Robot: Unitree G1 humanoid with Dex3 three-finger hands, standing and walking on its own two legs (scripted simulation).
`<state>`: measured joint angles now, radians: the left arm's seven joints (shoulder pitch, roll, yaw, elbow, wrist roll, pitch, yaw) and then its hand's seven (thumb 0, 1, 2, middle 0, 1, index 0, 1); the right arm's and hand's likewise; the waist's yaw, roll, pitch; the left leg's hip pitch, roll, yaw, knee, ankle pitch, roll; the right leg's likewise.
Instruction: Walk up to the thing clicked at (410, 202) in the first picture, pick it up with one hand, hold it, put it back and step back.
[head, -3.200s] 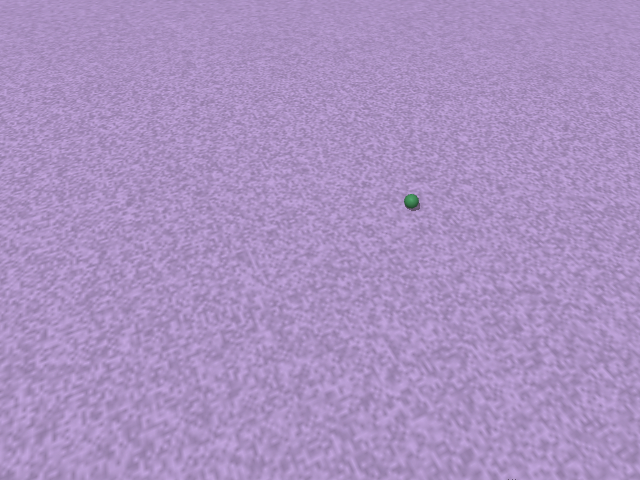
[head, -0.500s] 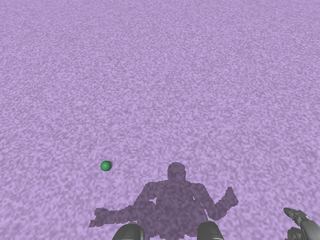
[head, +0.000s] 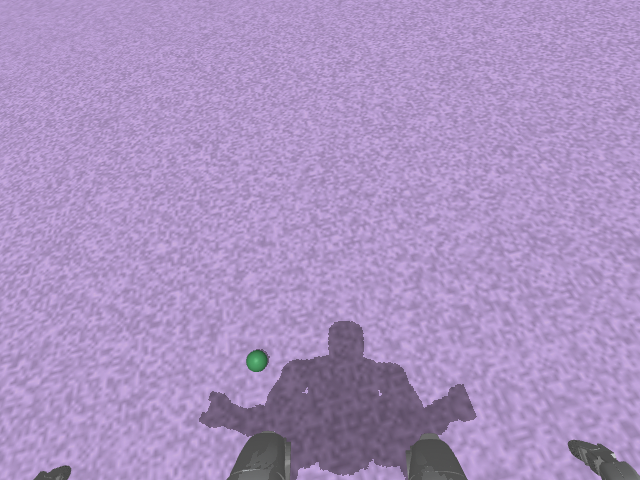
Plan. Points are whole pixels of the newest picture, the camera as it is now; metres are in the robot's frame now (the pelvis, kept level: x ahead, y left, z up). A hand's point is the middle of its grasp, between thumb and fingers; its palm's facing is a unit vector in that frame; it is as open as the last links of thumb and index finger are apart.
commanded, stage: walk up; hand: left
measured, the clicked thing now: (256, 360) +0.51 +0.29 -0.69
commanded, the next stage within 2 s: none
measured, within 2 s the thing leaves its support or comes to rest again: neither
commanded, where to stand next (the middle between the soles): +0.07 +0.23 m, yaw -24 degrees
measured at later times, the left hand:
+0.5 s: hand out of the picture +0.08 +0.50 -0.11, palm faces -0.22 -0.82 -0.53, open 7.4 cm
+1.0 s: hand out of the picture +0.16 +0.52 -0.11, palm faces -0.46 -0.81 -0.37, open 7.4 cm
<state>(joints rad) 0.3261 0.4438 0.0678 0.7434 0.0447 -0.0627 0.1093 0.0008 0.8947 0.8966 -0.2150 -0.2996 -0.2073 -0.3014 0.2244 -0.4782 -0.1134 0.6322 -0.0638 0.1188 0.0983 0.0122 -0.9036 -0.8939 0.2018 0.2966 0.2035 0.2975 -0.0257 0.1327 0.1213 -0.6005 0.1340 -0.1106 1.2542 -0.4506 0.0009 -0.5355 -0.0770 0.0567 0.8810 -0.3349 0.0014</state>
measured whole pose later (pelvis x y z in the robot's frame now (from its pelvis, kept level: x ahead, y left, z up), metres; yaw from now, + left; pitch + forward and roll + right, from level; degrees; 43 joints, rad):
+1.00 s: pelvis -0.02 +0.29 +0.04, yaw -25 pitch -2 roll -1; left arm 0.26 0.46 0.09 0.95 0.02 0.03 -0.06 0.00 0.91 0.90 -0.20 -0.30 -0.20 -0.30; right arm 0.39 -0.46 -0.06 0.91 -0.03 -0.07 0.01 0.01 -0.90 -0.89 0.20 0.30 0.21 0.30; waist -0.05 -0.04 0.09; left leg -0.21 0.13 0.16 0.63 -0.37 -0.01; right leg -0.44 -0.02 0.06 0.89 -0.39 0.00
